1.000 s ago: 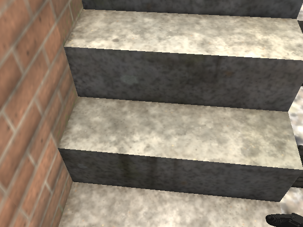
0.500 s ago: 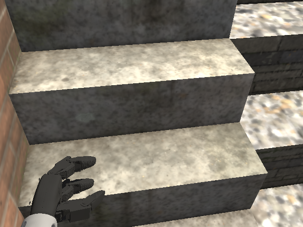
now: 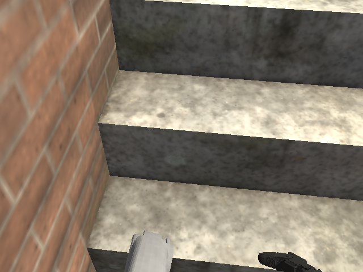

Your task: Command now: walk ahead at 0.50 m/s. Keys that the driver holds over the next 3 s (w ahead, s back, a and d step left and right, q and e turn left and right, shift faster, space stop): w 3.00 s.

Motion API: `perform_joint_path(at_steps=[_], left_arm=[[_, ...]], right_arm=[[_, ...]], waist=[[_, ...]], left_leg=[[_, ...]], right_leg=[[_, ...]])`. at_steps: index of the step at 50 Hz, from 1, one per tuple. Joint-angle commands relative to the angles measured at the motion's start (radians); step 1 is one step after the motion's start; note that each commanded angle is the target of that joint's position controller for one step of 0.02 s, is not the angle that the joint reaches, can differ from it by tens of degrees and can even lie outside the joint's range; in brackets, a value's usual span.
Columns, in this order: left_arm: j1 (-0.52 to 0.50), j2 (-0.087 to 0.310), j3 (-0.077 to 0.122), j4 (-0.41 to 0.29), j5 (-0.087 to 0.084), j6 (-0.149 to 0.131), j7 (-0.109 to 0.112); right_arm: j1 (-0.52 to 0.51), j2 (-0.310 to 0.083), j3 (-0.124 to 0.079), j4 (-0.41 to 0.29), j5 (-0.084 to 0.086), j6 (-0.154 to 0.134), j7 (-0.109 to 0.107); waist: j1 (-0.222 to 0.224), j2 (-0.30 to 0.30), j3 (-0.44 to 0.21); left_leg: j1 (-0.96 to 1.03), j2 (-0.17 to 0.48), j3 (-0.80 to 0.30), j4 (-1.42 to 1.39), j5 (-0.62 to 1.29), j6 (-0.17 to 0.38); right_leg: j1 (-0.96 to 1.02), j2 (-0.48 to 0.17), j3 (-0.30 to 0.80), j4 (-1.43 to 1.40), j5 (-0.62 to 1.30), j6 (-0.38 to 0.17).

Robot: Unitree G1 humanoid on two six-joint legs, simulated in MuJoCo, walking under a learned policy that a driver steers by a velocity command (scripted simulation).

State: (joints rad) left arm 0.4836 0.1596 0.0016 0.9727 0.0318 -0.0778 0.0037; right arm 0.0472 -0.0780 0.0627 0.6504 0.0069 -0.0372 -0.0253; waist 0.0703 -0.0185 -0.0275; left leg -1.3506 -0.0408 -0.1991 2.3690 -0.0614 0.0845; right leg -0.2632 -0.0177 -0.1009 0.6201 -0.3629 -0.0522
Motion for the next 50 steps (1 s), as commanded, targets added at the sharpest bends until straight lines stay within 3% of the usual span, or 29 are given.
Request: perform_joint_path(at_steps=[1,3,7,8,9,10,11,12,13,14,15,16,17,20,28,30,33,35,36,37,39,40,42,43,44,46,47,48,50], left_arm=[[-0.022,0.091,0.003,-0.029,0.004,-0.015,0.016],[-0.059,0.011,-0.021,0.02,0.029,0.018,0.026],[-0.07,0.013,0.012,0.041,-0.007,0.067,0.069],[-0.08,0.027,0.027,0.031,-0.025,0.084,0.075],[-0.097,0.078,0.041,0.025,-0.019,0.095,0.073],[0.013,0.198,0.072,0.06,-0.048,0.09,0.065],[-0.1,0.253,0.077,0.046,-0.047,0.082,0.068],[-0.201,0.238,0.079,-0.026,-0.057,0.066,0.05],[-0.268,0.084,0.055,-0.091,-0.072,0.092,0.023],[-0.308,0.046,0.05,-0.107,-0.103,0.104,0.009],[-0.344,0.007,0.048,-0.154,-0.11,0.12,0.012],[-0.313,-0.009,0.039,-0.15,-0.053,0.144,0.022],[-0.357,0.066,0.049,-0.164,0.0,0.162,0.014],[-0.289,0.116,0.066,-0.206,-0.009,0.19,0.02],[-0.132,0.125,0.065,-0.281,-0.052,0.203,0.072],[-0.109,0.147,0.069,-0.281,-0.036,0.2,0.062],[-0.034,0.155,0.066,-0.253,-0.055,0.199,0.082],[0.068,0.148,0.059,-0.223,-0.04,0.208,0.081],[0.062,0.148,0.058,-0.209,-0.045,0.212,0.07],[0.077,0.132,0.049,-0.203,-0.029,0.22,0.073],[-0.013,0.1,0.041,-0.181,0.015,0.229,0.058],[-0.042,0.11,0.046,-0.181,0.004,0.227,0.048],[-0.139,0.081,0.017,-0.216,0.044,0.195,0.043],[-0.255,0.194,0.004,-0.297,0.088,0.172,0.024],[-0.334,0.305,0.024,-0.382,0.096,0.14,-0.002],[-0.239,0.373,0.063,-0.342,0.03,0.104,-0.003],[-0.339,0.226,0.021,-0.356,0.003,0.095,0.027],[-0.36,0.148,-0.006,-0.371,0.025,0.071,0.048],[-0.372,0.116,-0.003,-0.398,0.036,0.048,0.083]], right_arm=[[-0.108,0.043,0.035,-0.059,0.007,-0.013,-0.004],[-0.155,0.003,0.026,-0.078,-0.004,0.004,0.002],[-0.192,0.021,0.031,-0.071,-0.06,0.011,0.018],[-0.21,0.022,0.033,-0.056,-0.048,0.011,0.03],[-0.167,-0.016,0.012,-0.033,-0.042,0.012,0.028],[-0.08,-0.078,-0.031,-0.052,-0.04,0.026,0.009],[0.129,-0.138,-0.067,-0.046,-0.04,0.032,0.007],[0.378,-0.293,-0.121,0.03,-0.037,0.013,0.014],[0.393,-0.375,-0.137,0.118,-0.098,0.024,-0.01],[0.295,-0.258,-0.098,0.07,-0.125,0.024,-0.026],[0.189,-0.203,-0.105,0.023,-0.098,0.025,-0.024],[0.164,-0.2,-0.113,0.012,-0.032,0.025,-0.038],[0.133,-0.165,-0.101,0.017,-0.023,0.028,-0.061],[0.098,-0.112,-0.076,-0.013,-0.047,0.052,-0.103],[0.182,-0.239,-0.094,-0.146,-0.038,0.078,-0.081],[0.19,-0.234,-0.095,-0.171,-0.048,0.077,-0.075],[0.169,-0.272,-0.11,-0.192,-0.078,0.091,-0.085],[0.084,-0.303,-0.126,-0.195,-0.068,0.078,-0.084],[0.014,-0.291,-0.133,-0.201,-0.067,0.077,-0.076],[0.017,-0.258,-0.123,-0.205,-0.031,0.068,-0.073],[0.019,-0.181,-0.11,-0.195,0.028,0.069,-0.111],[0.026,-0.134,-0.097,-0.197,0.03,0.069,-0.118],[0.041,-0.037,-0.087,-0.16,0.036,0.096,-0.103],[0.011,0.014,-0.086,-0.172,0.006,0.104,-0.083],[0.103,0.022,-0.069,-0.147,0.065,0.078,-0.058],[0.089,-0.057,-0.065,-0.088,0.044,0.081,-0.055],[0.0,-0.163,-0.088,-0.069,-0.007,0.079,-0.076],[-0.034,-0.184,-0.096,-0.046,-0.018,0.071,-0.085],[-0.033,-0.191,-0.104,-0.001,-0.035,0.068,-0.087]], waist=[[-0.013,-0.016,0.129],[-0.025,-0.057,0.11],[-0.033,-0.064,0.006],[-0.027,-0.109,-0.025],[-0.057,-0.174,-0.08],[-0.11,-0.353,-0.191],[-0.264,-0.456,-0.255],[-0.339,-0.146,-0.422],[-0.248,0.49,-0.473],[-0.205,0.314,-0.437],[-0.154,0.205,-0.254],[-0.102,0.106,-0.057],[-0.088,0.079,0.04],[-0.017,0.117,0.039],[0.017,0.202,0.063],[0.004,0.187,0.056],[0.019,0.227,0.018],[0.064,0.257,0.011],[0.065,0.216,0.0],[0.042,0.209,0.018],[-0.04,0.101,0.079],[-0.078,0.053,0.094],[-0.098,-0.223,0.078],[-0.187,-0.207,0.042],[-0.2,-0.147,-0.029],[-0.073,-0.232,0.056],[-0.061,-0.204,0.177],[-0.051,-0.212,0.163],[-0.043,-0.226,0.001]], left_leg=[[-0.302,0.057,0.002,0.124,-0.051,-0.025],[-0.242,0.105,0.156,0.137,-0.098,-0.075],[0.249,0.191,0.317,-0.5,-0.08,-0.1],[0.461,0.177,0.346,-0.735,-0.11,-0.081],[0.671,0.14,0.376,-0.89,-0.196,-0.067],[0.854,-0.002,0.364,-1.016,-0.868,-0.057],[1.036,0.05,0.215,-1.324,-0.751,-0.005],[1.382,0.201,-0.097,-1.5,-0.145,0.083],[1.38,0.4,-0.531,-1.69,0.635,0.144],[1.189,0.385,-0.495,-1.781,0.342,0.128],[1.021,0.391,-0.344,-1.737,0.209,0.135],[0.93,0.393,-0.204,-1.624,0.158,0.131],[0.77,0.37,-0.143,-1.604,-0.1,0.093],[0.721,0.331,-0.006,-1.606,-0.337,0.012],[0.749,0.373,0.183,-1.676,-0.438,0.034],[0.793,0.387,0.17,-1.646,-0.42,0.038],[0.771,0.42,0.207,-1.569,-0.551,0.006],[0.709,0.439,0.205,-1.487,-0.469,-0.025],[0.709,0.434,0.221,-1.467,-0.412,-0.043],[0.759,0.423,0.244,-1.408,-0.399,-0.042],[0.71,0.422,0.24,-1.319,-0.446,-0.023],[0.665,0.416,0.252,-1.219,-0.454,-0.012],[0.535,0.193,0.386,-0.266,-0.697,-0.062],[0.246,0.147,0.287,0.157,-0.693,-0.092],[0.366,0.05,0.111,0.252,-0.369,-0.138],[0.244,0.147,0.052,-0.065,-0.083,-0.193],[0.255,0.168,0.102,-0.241,0.057,-0.208],[0.335,0.173,0.099,-0.41,0.159,-0.209],[0.48,0.163,0.108,-0.712,0.192,-0.198]], right_leg=[[0.102,-0.306,0.371,-0.374,-0.007,-0.169],[0.087,-0.266,0.246,-0.374,0.222,-0.137],[0.032,-0.18,0.124,-0.363,0.565,-0.132],[-0.031,-0.188,0.078,-0.386,0.643,-0.141],[-0.021,-0.191,0.054,-0.366,0.882,-0.147],[0.143,-0.211,0.14,-0.308,1.347,-0.152],[0.253,-0.209,0.139,-0.079,1.81,-0.106],[0.108,-0.164,0.154,0.309,1.289,0.023],[-0.173,0.128,0.302,0.839,0.1,0.127],[-0.272,0.146,0.448,1.211,0.068,0.151],[-0.337,0.161,0.411,1.273,0.11,0.113],[-0.436,0.164,0.39,1.317,0.202,0.125],[-0.426,0.134,0.382,1.298,0.243,0.133],[-0.379,0.148,0.412,1.273,0.393,0.149],[-0.348,0.118,0.318,1.158,0.291,0.216],[-0.337,0.117,0.323,1.093,0.292,0.232],[-0.257,0.073,0.286,0.976,0.232,0.204],[-0.16,0.006,0.241,0.804,0.208,0.167],[-0.125,-0.052,0.172,0.591,0.254,0.126],[-0.149,-0.104,0.089,0.353,0.276,0.079],[-0.061,-0.138,-0.033,-0.089,0.485,-0.031],[-0.033,-0.158,-0.06,-0.25,0.523,-0.082],[-0.089,-0.133,0.019,-0.371,0.532,-0.17],[-0.072,-0.071,0.181,0.01,0.637,-0.032],[-0.253,-0.193,0.257,-0.004,0.829,-0.046],[-0.254,-0.375,0.583,-0.325,-0.166,-0.146],[-0.224,-0.302,0.573,-0.325,-0.174,-0.146],[-0.195,-0.329,0.599,-0.306,-0.135,-0.191],[0.007,-0.33,0.558,-0.257,-0.11,-0.194]])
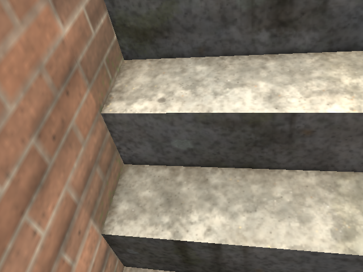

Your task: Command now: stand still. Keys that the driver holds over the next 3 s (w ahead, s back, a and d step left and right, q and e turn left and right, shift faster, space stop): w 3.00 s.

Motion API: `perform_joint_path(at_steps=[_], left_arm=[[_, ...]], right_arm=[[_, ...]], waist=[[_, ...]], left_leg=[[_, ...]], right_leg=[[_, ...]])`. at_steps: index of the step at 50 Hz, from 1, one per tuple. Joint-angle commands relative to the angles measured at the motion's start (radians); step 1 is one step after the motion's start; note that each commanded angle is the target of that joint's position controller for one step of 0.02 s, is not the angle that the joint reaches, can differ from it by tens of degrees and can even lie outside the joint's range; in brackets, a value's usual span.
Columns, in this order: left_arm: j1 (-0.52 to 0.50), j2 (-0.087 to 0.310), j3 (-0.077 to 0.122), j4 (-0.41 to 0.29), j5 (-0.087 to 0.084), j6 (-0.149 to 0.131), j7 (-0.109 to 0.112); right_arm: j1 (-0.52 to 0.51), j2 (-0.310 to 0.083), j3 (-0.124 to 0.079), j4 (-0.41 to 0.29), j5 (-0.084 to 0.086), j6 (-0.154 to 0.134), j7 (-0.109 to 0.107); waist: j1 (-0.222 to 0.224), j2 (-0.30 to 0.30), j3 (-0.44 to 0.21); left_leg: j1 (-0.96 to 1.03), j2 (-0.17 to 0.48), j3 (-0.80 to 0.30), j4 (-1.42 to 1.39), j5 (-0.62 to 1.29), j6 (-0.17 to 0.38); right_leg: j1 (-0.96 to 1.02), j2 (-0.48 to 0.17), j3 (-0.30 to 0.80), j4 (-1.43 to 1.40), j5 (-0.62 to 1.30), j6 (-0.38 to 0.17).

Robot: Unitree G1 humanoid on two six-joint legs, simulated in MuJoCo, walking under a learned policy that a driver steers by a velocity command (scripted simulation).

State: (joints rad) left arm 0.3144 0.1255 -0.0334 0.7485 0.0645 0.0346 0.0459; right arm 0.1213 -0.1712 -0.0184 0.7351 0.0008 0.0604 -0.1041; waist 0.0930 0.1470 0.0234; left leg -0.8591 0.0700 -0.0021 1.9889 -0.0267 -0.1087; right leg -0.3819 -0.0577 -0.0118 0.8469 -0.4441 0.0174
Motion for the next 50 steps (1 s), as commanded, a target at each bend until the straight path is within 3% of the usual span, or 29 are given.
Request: perform_joint_path(at_steps=[1,2,3,4,5,6,7,8,9,10,11,12,13,15,18,21,24,33,35,38,40,50], left_arm=[[-0.193,0.137,0.037,-0.167,-0.02,-0.06,0.05],[-0.147,0.117,0.037,-0.142,-0.054,-0.047,0.063],[-0.087,0.111,0.041,-0.115,-0.078,-0.023,0.068],[-0.044,0.112,0.048,-0.098,-0.084,0.009,0.072],[-0.006,0.111,0.054,-0.095,-0.09,0.027,0.077],[-0.004,0.099,0.058,-0.101,-0.1,0.039,0.074],[0.014,0.077,0.059,-0.102,-0.105,0.045,0.054],[0.05,0.059,0.067,-0.078,-0.129,0.027,0.032],[-0.02,0.08,0.064,-0.04,-0.104,0.015,0.017],[-0.094,0.098,0.068,-0.048,-0.102,-0.004,-0.004],[-0.126,0.078,0.064,-0.031,-0.092,-0.004,-0.017],[-0.137,0.083,0.074,-0.015,-0.089,0.008,-0.016],[-0.128,0.081,0.076,-0.003,-0.087,0.013,-0.018],[-0.169,0.076,0.073,-0.01,-0.093,-0.002,-0.035],[-0.181,0.08,0.077,0.003,-0.094,-0.009,-0.038],[-0.17,0.076,0.077,0.004,-0.093,-0.02,-0.042],[-0.127,0.074,0.075,0.023,-0.096,-0.024,-0.042],[-0.098,0.095,0.078,0.036,-0.09,-0.015,-0.037],[-0.087,0.089,0.077,0.038,-0.088,-0.014,-0.039],[-0.078,0.094,0.079,0.039,-0.088,-0.012,-0.039],[-0.098,0.101,0.082,0.032,-0.083,-0.01,-0.037],[-0.094,0.101,0.085,0.031,-0.083,-0.004,-0.035]], right_arm=[[-0.135,-0.089,-0.014,-0.08,-0.022,-0.028,-0.002],[-0.163,-0.069,-0.001,-0.075,-0.021,-0.022,0.013],[-0.167,-0.034,0.012,-0.058,-0.01,-0.013,0.023],[-0.1,-0.011,0.018,-0.025,-0.013,0.003,0.037],[-0.033,-0.014,0.02,0.013,-0.02,0.008,0.053],[0.051,-0.031,0.017,0.072,-0.036,0.003,0.071],[0.059,-0.024,0.027,0.124,-0.047,-0.011,0.085],[0.081,-0.031,0.018,0.12,-0.044,-0.049,0.094],[0.095,0.019,0.03,0.113,-0.032,-0.065,0.091],[0.098,-0.016,0.02,0.114,-0.022,-0.081,0.087],[0.134,-0.057,0.008,0.132,-0.024,-0.089,0.083],[0.176,-0.092,-0.006,0.148,-0.029,-0.088,0.066],[0.19,-0.088,-0.008,0.153,-0.028,-0.089,0.057],[0.185,-0.068,-0.007,0.145,-0.017,-0.094,0.059],[0.193,-0.083,-0.018,0.143,-0.019,-0.089,0.044],[0.194,-0.094,-0.026,0.155,-0.012,-0.087,0.039],[0.188,-0.083,-0.023,0.168,-0.005,-0.086,0.04],[0.21,-0.094,-0.027,0.21,-0.01,-0.092,0.054],[0.208,-0.088,-0.025,0.219,-0.013,-0.096,0.066],[0.208,-0.093,-0.026,0.23,-0.014,-0.099,0.072],[0.204,-0.104,-0.032,0.23,-0.024,-0.103,0.074],[0.213,-0.108,-0.034,0.24,-0.021,-0.105,0.073]], waist=[[-0.07,-0.428,-0.069],[-0.052,-0.495,-0.065],[-0.021,-0.536,-0.028],[-0.007,-0.58,-0.005],[0.0,-0.531,0.0],[-0.003,-0.383,-0.004],[0.051,-0.22,0.017],[0.06,0.01,0.006],[-0.02,-0.081,0.013],[-0.042,-0.149,0.023],[-0.057,-0.174,-0.009],[-0.062,-0.1,-0.012],[-0.055,-0.065,-0.012],[-0.067,-0.094,-0.019],[-0.07,-0.063,-0.008],[-0.066,-0.1,-0.003],[-0.058,-0.121,0.003],[-0.063,-0.149,-0.015],[-0.064,-0.153,-0.023],[-0.063,-0.147,-0.024],[-0.071,-0.138,-0.024],[-0.068,-0.144,-0.023]], left_leg=[[0.095,0.056,-0.065,-0.652,0.074,0.011],[0.186,0.024,-0.006,-0.894,-0.149,0.015],[0.257,-0.016,0.046,-1.133,-0.427,0.027],[0.321,-0.057,0.105,-1.304,-0.59,0.045],[0.368,-0.051,0.1,-1.497,-0.604,0.062],[0.48,-0.02,0.069,-1.71,-0.397,0.092],[0.514,0.014,0.013,-1.792,-0.159,0.115],[0.575,0.053,-0.099,-1.57,-0.023,0.191],[0.582,0.041,-0.055,-1.607,0.011,0.21],[0.594,0.057,-0.048,-1.592,0.021,0.207],[0.611,0.058,-0.037,-1.602,0.01,0.196],[0.642,0.034,-0.025,-1.622,0.001,0.19],[0.654,0.033,-0.029,-1.627,-0.039,0.183],[0.653,0.053,-0.037,-1.63,-0.161,0.191],[0.637,0.059,-0.048,-1.649,-0.276,0.192],[0.639,0.066,-0.062,-1.66,-0.313,0.198],[0.643,0.068,-0.063,-1.662,-0.273,0.201],[0.697,0.055,-0.036,-1.656,-0.09,0.188],[0.706,0.057,-0.036,-1.658,-0.053,0.183],[0.711,0.057,-0.034,-1.662,-0.039,0.179],[0.709,0.054,-0.027,-1.662,-0.044,0.167],[0.692,0.053,-0.022,-1.663,-0.051,0.158]], right_leg=[[0.158,-0.232,0.406,-0.476,-0.08,-0.204],[0.172,-0.194,0.356,-0.499,-0.166,-0.177],[0.201,-0.161,0.317,-0.527,-0.203,-0.156],[0.232,-0.153,0.302,-0.531,-0.124,-0.166],[0.288,-0.153,0.326,-0.5,-0.057,-0.159],[0.284,-0.131,0.303,-0.384,-0.003,-0.142],[0.242,-0.071,0.225,-0.226,-0.004,-0.117],[0.095,-0.024,0.125,-0.39,0.081,-0.072],[0.111,-0.018,0.111,-0.403,0.159,-0.057],[0.127,-0.032,0.103,-0.445,0.309,-0.051],[0.175,-0.029,0.093,-0.448,0.366,-0.056],[0.182,0.004,0.063,-0.428,0.341,-0.056],[0.18,0.004,0.063,-0.454,0.306,-0.06],[0.162,-0.015,0.075,-0.483,0.304,-0.066],[0.137,-0.004,0.063,-0.485,0.246,-0.07],[0.127,0.001,0.059,-0.491,0.216,-0.075],[0.152,-0.007,0.067,-0.526,0.249,-0.069],[0.196,-0.015,0.075,-0.555,0.348,-0.077],[0.213,-0.019,0.074,-0.558,0.389,-0.078],[0.226,-0.022,0.074,-0.561,0.411,-0.079],[0.217,-0.02,0.073,-0.55,0.42,-0.086],[0.233,-0.022,0.07,-0.55,0.434,-0.089]])
Over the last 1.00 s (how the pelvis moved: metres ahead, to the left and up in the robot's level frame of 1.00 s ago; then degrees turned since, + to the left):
-0.01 -0.06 -0.02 1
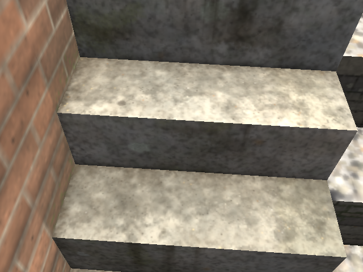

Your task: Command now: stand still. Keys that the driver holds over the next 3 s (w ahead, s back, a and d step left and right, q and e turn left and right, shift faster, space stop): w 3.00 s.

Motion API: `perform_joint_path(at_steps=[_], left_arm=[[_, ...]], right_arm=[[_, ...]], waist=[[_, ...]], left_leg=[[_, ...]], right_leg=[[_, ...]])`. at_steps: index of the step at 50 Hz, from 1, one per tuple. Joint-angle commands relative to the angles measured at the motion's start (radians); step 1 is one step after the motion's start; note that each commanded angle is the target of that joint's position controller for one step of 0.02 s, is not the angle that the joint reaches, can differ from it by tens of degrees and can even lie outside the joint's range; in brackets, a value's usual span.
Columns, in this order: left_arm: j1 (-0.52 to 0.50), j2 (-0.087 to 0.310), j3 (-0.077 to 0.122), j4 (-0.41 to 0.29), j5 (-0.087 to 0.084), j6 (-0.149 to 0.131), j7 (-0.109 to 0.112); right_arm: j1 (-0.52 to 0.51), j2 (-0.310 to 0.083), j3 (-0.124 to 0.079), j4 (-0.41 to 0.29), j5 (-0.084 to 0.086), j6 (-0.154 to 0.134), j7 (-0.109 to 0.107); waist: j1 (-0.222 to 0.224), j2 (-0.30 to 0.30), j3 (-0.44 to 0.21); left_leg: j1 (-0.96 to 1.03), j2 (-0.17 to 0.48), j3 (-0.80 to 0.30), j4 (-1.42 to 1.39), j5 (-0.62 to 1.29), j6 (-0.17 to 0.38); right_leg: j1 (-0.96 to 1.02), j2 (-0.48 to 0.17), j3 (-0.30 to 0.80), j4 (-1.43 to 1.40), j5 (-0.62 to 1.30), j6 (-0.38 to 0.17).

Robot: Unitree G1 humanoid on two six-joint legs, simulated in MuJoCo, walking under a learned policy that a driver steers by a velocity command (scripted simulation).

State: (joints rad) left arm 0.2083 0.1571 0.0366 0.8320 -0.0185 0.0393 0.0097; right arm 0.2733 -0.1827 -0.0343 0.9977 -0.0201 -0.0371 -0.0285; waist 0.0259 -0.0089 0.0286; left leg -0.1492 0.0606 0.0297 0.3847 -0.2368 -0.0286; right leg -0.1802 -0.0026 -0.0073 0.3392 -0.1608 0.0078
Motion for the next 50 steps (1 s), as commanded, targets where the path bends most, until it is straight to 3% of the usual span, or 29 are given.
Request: perform_joint_path(at_steps=[1,50], left_arm=[[0.012,0.07,0.015,-0.053,0.0,-0.009,0.002],[0.057,0.081,0.012,-0.038,-0.009,-0.011,0.004]], right_arm=[[0.062,-0.098,-0.018,-0.022,0.0,-0.008,-0.002],[0.093,-0.111,-0.024,-0.008,0.004,-0.008,-0.002]], waist=[[-0.001,0.011,-0.027],[-0.001,0.013,0.004]], left_leg=[[-0.019,0.063,-0.054,-0.059,0.156,0.077],[-0.008,0.07,-0.06,-0.089,0.107,0.078]], right_leg=[[0.032,-0.077,0.066,-0.043,0.148,-0.079],[0.028,-0.078,0.076,-0.08,0.104,-0.073]])
Over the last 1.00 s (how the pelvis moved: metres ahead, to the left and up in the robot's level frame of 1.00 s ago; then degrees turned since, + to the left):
0.00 -0.01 0.04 -2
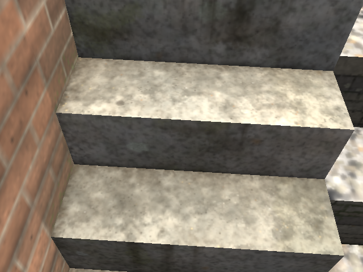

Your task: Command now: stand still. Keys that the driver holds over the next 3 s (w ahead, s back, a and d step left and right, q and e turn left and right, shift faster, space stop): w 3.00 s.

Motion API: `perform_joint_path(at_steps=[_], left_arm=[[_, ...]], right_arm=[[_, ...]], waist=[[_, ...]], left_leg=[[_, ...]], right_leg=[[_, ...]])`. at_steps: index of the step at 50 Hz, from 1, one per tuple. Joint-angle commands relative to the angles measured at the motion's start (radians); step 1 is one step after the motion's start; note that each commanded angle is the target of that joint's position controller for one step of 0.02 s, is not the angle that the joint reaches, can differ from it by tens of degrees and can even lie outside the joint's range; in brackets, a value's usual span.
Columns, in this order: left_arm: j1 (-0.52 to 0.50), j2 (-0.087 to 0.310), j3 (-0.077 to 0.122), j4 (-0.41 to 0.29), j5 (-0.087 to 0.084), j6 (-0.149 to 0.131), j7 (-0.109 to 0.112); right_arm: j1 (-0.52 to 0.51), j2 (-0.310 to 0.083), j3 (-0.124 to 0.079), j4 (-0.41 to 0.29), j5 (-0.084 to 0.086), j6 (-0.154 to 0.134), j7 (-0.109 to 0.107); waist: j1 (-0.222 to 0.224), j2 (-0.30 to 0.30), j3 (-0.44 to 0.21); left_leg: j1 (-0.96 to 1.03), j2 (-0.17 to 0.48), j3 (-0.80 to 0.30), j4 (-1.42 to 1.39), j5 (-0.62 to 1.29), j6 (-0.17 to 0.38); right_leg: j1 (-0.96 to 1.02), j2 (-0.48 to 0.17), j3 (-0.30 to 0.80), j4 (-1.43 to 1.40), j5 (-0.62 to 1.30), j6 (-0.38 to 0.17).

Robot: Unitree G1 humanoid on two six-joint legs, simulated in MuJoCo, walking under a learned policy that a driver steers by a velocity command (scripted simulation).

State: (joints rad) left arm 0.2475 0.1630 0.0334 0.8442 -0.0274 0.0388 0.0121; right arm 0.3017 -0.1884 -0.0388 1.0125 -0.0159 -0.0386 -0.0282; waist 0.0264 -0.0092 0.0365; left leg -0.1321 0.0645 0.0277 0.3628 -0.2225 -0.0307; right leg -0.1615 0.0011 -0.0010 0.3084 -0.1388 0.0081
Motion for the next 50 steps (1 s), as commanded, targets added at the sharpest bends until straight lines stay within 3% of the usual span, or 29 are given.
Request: perform_joint_path(at_steps=[1,50], left_arm=[[0.019,0.075,0.016,-0.05,0.0,-0.01,0.002],[0.037,0.086,0.014,-0.045,-0.001,-0.013,0.0]], right_arm=[[0.064,-0.106,-0.02,-0.022,0.0,-0.006,-0.002],[0.082,-0.12,-0.023,-0.028,0.001,-0.009,0.001]], waist=[[-0.001,0.013,-0.004],[-0.001,0.011,0.004]], left_leg=[[-0.025,0.066,-0.058,-0.067,0.094,0.08],[-0.021,0.069,-0.059,-0.078,0.092,0.076]], right_leg=[[0.01,-0.082,0.069,-0.049,0.083,-0.073],[0.013,-0.084,0.075,-0.057,0.083,-0.07]])
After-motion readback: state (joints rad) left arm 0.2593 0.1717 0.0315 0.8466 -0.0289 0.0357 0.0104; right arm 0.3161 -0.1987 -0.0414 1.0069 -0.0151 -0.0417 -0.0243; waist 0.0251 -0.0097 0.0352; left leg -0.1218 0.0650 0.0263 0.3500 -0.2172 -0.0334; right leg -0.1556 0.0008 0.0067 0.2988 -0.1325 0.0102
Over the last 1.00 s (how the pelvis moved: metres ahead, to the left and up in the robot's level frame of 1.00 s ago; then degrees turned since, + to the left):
0.00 0.00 0.00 0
